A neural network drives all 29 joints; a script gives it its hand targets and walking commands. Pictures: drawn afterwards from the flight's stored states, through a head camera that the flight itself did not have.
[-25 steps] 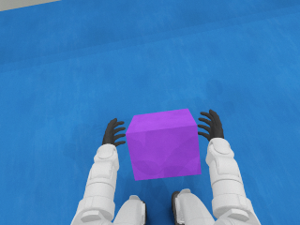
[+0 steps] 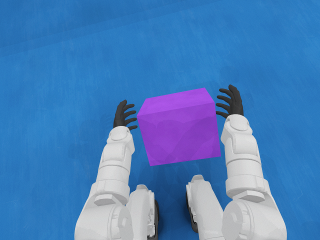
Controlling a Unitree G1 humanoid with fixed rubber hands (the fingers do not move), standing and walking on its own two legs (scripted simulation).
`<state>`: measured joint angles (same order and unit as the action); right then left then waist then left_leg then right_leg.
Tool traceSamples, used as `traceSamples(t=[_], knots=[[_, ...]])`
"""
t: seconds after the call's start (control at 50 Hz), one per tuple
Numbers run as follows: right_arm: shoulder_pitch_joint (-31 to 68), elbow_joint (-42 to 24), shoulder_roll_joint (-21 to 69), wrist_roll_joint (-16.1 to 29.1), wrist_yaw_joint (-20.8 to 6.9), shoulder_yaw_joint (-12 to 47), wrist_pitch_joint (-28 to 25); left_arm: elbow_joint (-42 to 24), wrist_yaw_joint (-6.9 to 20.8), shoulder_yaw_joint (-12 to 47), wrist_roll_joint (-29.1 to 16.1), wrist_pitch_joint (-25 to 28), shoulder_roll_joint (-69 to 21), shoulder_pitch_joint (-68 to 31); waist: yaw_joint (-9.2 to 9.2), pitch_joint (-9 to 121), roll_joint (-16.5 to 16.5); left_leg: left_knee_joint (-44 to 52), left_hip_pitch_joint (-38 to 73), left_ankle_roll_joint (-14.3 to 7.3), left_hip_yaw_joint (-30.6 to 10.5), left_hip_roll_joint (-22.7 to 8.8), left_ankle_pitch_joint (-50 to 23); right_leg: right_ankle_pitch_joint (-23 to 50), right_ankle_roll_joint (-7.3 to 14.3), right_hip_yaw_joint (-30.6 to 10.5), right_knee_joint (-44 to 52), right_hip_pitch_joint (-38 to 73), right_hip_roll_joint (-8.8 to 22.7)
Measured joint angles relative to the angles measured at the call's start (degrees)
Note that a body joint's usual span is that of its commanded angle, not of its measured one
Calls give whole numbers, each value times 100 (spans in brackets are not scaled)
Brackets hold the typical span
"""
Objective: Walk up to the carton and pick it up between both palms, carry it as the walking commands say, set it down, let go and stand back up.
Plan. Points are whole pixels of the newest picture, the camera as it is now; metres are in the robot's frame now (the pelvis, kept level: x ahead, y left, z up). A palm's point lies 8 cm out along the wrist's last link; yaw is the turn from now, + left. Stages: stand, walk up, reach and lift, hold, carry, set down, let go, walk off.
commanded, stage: set down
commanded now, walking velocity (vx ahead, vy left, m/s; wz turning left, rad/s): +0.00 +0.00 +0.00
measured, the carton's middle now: (179, 124) +0.43 -0.06 -0.18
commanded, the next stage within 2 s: none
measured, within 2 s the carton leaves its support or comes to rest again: neither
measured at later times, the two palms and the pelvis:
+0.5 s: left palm (126, 128) +0.42 +0.11 -0.14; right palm (222, 123) +0.40 -0.18 -0.13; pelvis -0.01 +0.00 -0.07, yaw +1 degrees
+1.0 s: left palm (133, 131) +0.44 +0.11 -0.25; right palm (215, 127) +0.42 -0.18 -0.23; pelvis -0.03 +0.00 -0.14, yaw -1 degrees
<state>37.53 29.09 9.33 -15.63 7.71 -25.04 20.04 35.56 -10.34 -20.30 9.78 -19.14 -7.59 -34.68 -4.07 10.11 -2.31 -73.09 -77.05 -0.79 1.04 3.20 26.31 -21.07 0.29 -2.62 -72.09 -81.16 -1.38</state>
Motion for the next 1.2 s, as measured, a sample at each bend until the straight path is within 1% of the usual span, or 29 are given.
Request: traceSamples(t=[0.04, 0.1, 0.18, 0.24, 0.34, 0.46, 0.52, 0.62, 0.72, 0.8, 0.88, 0.94, 1.02, 1.08, 1.12, 1.16, 1.2], knots=[[18, 96, 15, -4, -16, 1, -41, 36, 31, -38, -51, 33, 39, 35, -24, 137, 26, -130, -168, 12, 12, -3, 70, -70, 9, -7, -151, -186, -8], [8, 225, 30, -12, -94, 2, -167, 95, 179, 10, -104, 79, 202, 38, -56, 290, 59, -333, -420, 50, -26, -17, 164, -159, 41, 40, -349, -438, -24], [-141, 174, 6, 187, -216, 86, -305, 236, 364, 161, -182, 186, 452, -69, -23, 375, 125, -548, -752, 111, -118, -47, 223, -192, 88, 139, -512, -745, -55], [-162, 192, 0, 339, -163, 128, -366, 274, 406, 309, -285, 168, 609, -160, -16, 415, 98, -745, -1029, 163, -230, -16, 260, -218, 120, 232, -653, -982, -54], [-61, 125, -136, 576, -17, 258, -364, 459, 333, 428, -374, 245, 702, -468, 65, 327, 29, -1116, -1401, 170, -302, 49, 345, -293, 124, 290, -984, -1329, -37], [283, 215, -246, 544, 72, 240, -373, 532, 180, 374, -453, 343, 665, -688, 81, 204, -100, -1512, -1784, 122, -210, 89, 440, -384, 65, 212, -1400, -1735, -19], [389, 259, -251, 480, 79, 202, -366, 556, 156, 402, -505, 347, 694, -733, 46, 194, -117, -1671, -1985, 104, -150, 84, 479, -405, 37, 160, -1566, -1957, -36], [428, 213, -274, 544, 123, 163, -418, 632, 207, 475, -611, 359, 770, -911, 26, 153, -6, -1945, -2305, 97, -104, 87, 565, -414, 3, 83, -1835, -2327, -113], [641, 220, -440, 791, 212, 329, -393, 700, 134, 511, -672, 361, 866, -1206, 79, 7, 152, -2299, -2616, 152, -150, 195, 639, -395, -37, 10, -2132, -2676, -243], [958, 384, -533, 786, 225, 325, -418, 665, 62, 567, -734, 349, 945, -1358, 75, -104, 167, -2578, -2855, 152, -129, 223, 685, -431, -60, -3, -2401, -2921, -252], [1287, 605, -558, 696, 163, 169, -451, 753, 27, 506, -754, 329, 1013, -1573, 61, -211, 145, -2764, -3108, 149, -112, 259, 682, -435, -69, -7, -2587, -3166, -228], [1443, 454, -603, 741, 218, 248, -412, 574, -118, 660, -904, 250, 1109, -1731, 42, -714, 114, -2905, -3038, 148, -128, 291, 687, -452, -76, 19, -2714, -3076, -200], [1688, 289, -672, 785, 218, 159, -450, 479, -150, 668, -972, 265, 1151, -2061, 35, -1318, 51, -3080, -3077, 147, -140, 331, 665, -439, -94, 42, -2865, -3083, -168], [2030, 26, -817, 878, 288, 187, -456, 318, -225, 743, -1046, 315, 1228, -2470, 21, -2170, -8, -3250, -2950, 143, -137, 370, 632, -419, -124, 42, -3023, -2934, -151], [2395, -295, -960, 1011, 417, 277, -427, 7, -342, 831, -1150, 291, 1331, -2844, 5, -3163, -25, -3389, -2626, 146, -133, 381, 626, -413, -148, 32, -3148, -2599, -170], [2822, -645, -1115, 1129, 527, 388, -442, -415, -519, 928, -1301, 263, 1482, -3252, -35, -4297, -5, -3536, -2227, 153, -121, 387, 633, -413, -205, 9, -3285, -2197, -201], [2815, -751, -1163, 1266, 509, 398, -419, -553, -629, 961, -1429, 241, 1457, -3242, -35, -4172, -13, -3721, -2648, 172, -82, 382, 599, -358, -199, -11, -3472, -2633, -222]])
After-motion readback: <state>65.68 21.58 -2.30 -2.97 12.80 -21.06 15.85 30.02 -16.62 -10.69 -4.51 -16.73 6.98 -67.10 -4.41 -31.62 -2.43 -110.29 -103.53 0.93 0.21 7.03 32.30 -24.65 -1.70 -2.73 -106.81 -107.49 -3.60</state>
